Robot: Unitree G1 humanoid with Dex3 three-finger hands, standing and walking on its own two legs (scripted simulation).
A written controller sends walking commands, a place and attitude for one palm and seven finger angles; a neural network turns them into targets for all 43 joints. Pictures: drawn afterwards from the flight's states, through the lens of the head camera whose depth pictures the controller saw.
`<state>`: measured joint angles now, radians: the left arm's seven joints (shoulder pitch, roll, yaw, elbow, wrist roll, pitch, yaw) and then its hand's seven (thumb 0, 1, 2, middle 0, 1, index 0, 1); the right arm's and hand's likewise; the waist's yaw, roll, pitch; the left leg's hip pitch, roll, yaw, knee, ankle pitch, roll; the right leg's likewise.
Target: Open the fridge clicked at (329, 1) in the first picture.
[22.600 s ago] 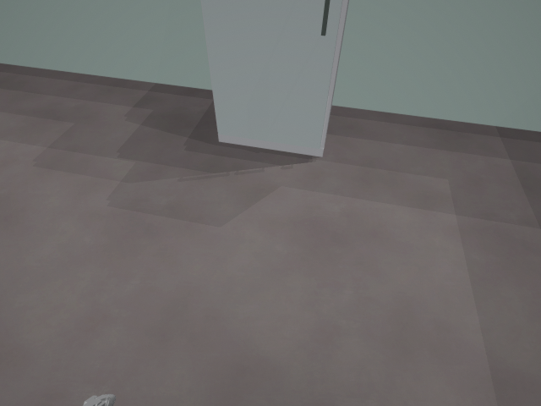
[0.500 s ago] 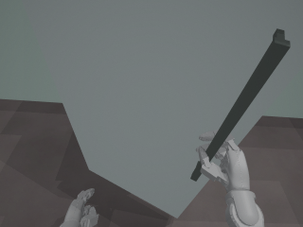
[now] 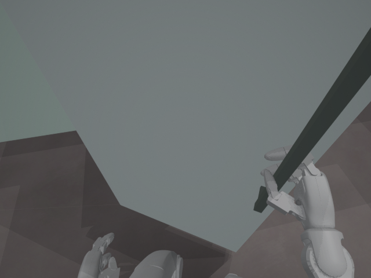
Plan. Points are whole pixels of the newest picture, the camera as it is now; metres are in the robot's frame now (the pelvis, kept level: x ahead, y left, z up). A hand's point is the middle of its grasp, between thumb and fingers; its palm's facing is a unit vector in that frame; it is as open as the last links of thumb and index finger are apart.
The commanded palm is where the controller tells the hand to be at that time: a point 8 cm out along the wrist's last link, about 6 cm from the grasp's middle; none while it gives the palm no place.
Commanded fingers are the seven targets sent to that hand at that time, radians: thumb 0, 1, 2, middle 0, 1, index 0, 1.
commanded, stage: walk backward, drawing the door open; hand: right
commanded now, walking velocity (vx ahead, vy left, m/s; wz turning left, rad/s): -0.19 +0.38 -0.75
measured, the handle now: (295, 147) +0.31 -0.13 +0.18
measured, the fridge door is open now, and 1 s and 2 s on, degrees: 34 53 58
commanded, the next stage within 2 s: stop walking and hold the door back in 1.26 s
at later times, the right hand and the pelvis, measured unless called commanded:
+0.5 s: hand (242, 229) +0.19 -0.05 +0.12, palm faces +0.55 +0.80 -0.24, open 6.0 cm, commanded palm +0.14 -0.07 +0.12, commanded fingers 0.00 -0.90 -0.90 0.45 1.40 0.45 1.40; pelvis +0.02 +0.23 +0.00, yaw -30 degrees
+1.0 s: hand (202, 272) +0.13 +0.00 +0.13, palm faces +0.81 +0.55 -0.22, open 5.8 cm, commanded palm +0.07 +0.00 +0.12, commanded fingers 0.00 -0.90 -0.90 0.45 1.40 0.45 1.40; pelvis +0.07 +0.33 +0.03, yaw -50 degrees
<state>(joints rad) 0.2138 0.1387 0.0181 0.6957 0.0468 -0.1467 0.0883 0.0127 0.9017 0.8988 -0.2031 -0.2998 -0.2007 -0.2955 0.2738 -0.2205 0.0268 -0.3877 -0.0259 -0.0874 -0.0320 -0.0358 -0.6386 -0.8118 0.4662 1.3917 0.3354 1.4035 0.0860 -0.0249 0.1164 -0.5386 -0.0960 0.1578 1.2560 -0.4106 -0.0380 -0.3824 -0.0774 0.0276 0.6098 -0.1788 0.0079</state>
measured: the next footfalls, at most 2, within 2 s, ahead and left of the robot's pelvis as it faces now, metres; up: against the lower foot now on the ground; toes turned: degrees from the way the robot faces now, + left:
left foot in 0.16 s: -0.01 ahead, +0.29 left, +0.00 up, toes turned -13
right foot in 0.28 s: +0.05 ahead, -0.02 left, +0.01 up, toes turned -18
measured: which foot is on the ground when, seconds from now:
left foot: up 0.00-0.14, down 0.16-0.26, up 0.28-0.48, down 0.50-0.78, up 0.80-1.00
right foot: down 0.00-0.14, up 0.16-0.26, down 0.28-0.50, up 0.52-0.76, down 0.78-1.00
